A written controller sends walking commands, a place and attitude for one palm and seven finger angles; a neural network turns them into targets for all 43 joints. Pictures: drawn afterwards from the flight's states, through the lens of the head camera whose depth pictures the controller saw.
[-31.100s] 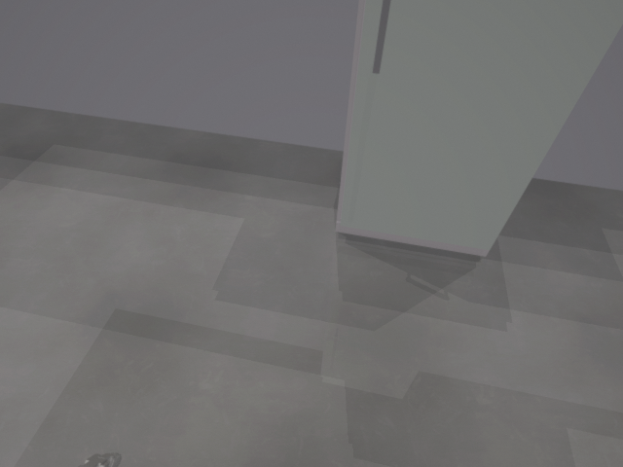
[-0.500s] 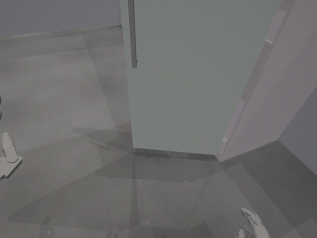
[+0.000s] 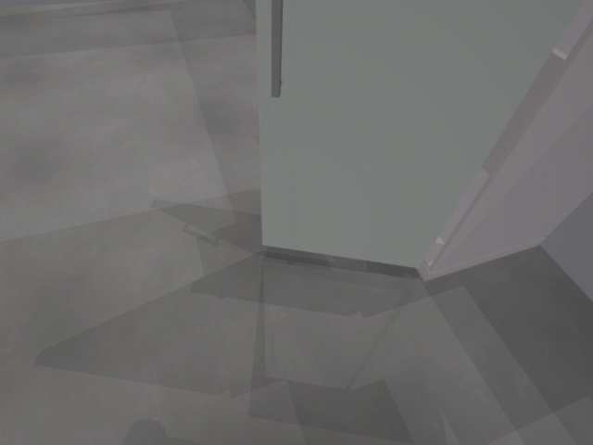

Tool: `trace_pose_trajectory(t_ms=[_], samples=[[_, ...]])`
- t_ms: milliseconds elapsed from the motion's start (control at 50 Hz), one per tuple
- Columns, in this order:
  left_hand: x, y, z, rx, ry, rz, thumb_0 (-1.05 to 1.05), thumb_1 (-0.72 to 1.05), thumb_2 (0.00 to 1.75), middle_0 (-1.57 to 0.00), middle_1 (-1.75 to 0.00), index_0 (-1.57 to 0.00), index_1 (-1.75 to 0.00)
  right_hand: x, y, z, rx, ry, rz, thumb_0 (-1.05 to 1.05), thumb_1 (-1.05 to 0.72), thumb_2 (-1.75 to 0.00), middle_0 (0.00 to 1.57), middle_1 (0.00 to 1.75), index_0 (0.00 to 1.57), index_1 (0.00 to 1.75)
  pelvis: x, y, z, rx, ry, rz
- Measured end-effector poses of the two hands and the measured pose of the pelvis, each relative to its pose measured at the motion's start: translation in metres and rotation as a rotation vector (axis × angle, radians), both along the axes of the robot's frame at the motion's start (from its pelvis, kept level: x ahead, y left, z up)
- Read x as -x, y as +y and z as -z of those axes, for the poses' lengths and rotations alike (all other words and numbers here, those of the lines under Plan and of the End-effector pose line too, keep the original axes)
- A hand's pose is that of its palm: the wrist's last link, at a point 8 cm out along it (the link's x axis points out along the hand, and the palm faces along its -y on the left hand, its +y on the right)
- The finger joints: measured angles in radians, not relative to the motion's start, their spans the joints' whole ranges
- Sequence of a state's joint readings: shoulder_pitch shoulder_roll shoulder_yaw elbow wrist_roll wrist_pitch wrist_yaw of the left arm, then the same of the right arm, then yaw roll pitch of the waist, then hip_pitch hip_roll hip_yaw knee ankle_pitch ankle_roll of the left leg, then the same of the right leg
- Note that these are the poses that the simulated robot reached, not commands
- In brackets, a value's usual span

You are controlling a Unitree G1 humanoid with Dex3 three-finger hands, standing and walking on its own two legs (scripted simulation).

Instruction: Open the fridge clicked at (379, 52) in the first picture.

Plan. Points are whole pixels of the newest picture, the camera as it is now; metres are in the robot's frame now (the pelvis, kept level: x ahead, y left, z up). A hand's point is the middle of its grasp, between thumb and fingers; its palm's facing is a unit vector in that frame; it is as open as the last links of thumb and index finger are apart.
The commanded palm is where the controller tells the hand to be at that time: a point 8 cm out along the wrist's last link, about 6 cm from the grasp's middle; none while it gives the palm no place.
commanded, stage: let the arm hang, fingers relaxed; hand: left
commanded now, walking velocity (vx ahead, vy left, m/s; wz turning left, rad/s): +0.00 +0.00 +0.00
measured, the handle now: out of the picture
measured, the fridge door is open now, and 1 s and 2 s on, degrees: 63 63 63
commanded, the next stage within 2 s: look to check the result in 0.74 s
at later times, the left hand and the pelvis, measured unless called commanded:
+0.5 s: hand out of the picture +0.07 +0.21 -0.17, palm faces -0.06 -0.98 -0.21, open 7.3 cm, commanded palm none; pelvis +0.03 +0.03 +0.01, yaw -2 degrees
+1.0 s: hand out of the picture +0.07 +0.21 -0.17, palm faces -0.07 -0.98 -0.20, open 7.4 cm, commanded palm none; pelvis +0.05 +0.03 +0.01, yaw -3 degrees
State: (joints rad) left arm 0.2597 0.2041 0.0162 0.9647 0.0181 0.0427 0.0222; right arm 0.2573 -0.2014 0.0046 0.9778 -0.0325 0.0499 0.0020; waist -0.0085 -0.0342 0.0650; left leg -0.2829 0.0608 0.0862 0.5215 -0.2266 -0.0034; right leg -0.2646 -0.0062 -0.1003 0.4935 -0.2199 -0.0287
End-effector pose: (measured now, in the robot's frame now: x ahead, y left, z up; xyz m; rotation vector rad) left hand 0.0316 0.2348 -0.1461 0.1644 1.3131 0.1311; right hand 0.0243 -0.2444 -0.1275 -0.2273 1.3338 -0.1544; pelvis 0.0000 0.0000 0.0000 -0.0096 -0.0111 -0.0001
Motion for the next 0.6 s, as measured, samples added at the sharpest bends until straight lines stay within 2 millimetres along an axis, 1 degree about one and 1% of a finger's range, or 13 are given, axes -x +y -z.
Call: trace_pose_trajectory(t_ms=[60,100,140,200,260,360,440,480,600], samples=[[0.026,0.013,-0.003,-0.016,0.098,-0.007,-0.02,0.99,0.90,-0.21,-0.30,-0.21,-0.30,0.020,0.008,0.000,-0.006,0.082,0.030,0.01,-0.91,-0.90,0.20,0.29,0.20,0.30,-0.004,0.005,-0.004,0.004,0.008,0.003],[0.037,0.020,-0.006,-0.028,0.151,-0.010,-0.01,0.97,0.90,-0.21,-0.30,-0.21,-0.30,0.028,0.014,0.001,-0.014,0.116,0.047,0.01,-0.91,-0.90,0.20,0.29,0.20,0.30,-0.008,0.008,-0.006,0.004,0.012,0.007],[0.043,0.026,-0.009,-0.038,0.187,-0.011,-0.01,0.95,0.90,-0.21,-0.30,-0.20,-0.30,0.033,0.021,0.002,-0.025,0.137,0.062,0.01,-0.91,-0.90,0.20,0.29,0.20,0.30,-0.010,0.012,-0.007,0.003,0.014,0.011],[0.043,0.032,-0.012,-0.049,0.209,-0.008,0.00,0.94,0.90,-0.20,-0.30,-0.20,-0.30,0.034,0.032,0.005,-0.043,0.148,0.075,0.00,-0.91,-0.90,0.20,0.29,0.20,0.30,-0.014,0.017,-0.008,0.000,0.014,0.016],[0.033,0.034,-0.012,-0.051,0.200,0.000,0.00,0.92,0.90,-0.20,-0.30,-0.20,-0.30,0.030,0.044,0.008,-0.063,0.142,0.083,0.00,-0.91,-0.90,0.20,0.29,0.20,0.30,-0.018,0.022,-0.009,-0.003,0.013,0.021],[0.005,0.031,-0.010,-0.036,0.140,0.021,0.00,0.91,0.90,-0.20,-0.30,-0.20,-0.30,0.015,0.058,0.012,-0.084,0.110,0.086,0.01,-0.91,-0.90,0.20,0.29,0.20,0.30,-0.022,0.029,-0.009,-0.007,0.011,0.029],[-0.020,0.024,-0.008,-0.015,0.082,0.039,0.00,0.91,0.90,-0.20,-0.30,-0.20,-0.30,0.008,0.059,0.012,-0.077,0.092,0.095,0.01,-0.93,-0.90,0.20,0.29,0.20,0.30,-0.026,0.033,-0.008,-0.009,0.008,0.035],[-0.030,0.025,-0.007,-0.019,0.065,0.048,0.00,0.92,0.90,-0.20,-0.30,-0.20,-0.30,0.004,0.059,0.012,-0.072,0.082,0.101,0.01,-0.93,-0.90,0.20,0.29,0.20,0.30,-0.028,0.034,-0.008,-0.010,0.008,0.039],[-0.049,0.029,-0.008,-0.018,0.036,0.066,0.00,0.92,0.90,-0.20,-0.30,-0.20,-0.30,-0.003,0.058,0.010,-0.065,0.065,0.112,0.01,-0.92,-0.90,0.20,0.29,0.20,0.30,-0.034,0.036,-0.008,-0.011,0.009,0.046]])
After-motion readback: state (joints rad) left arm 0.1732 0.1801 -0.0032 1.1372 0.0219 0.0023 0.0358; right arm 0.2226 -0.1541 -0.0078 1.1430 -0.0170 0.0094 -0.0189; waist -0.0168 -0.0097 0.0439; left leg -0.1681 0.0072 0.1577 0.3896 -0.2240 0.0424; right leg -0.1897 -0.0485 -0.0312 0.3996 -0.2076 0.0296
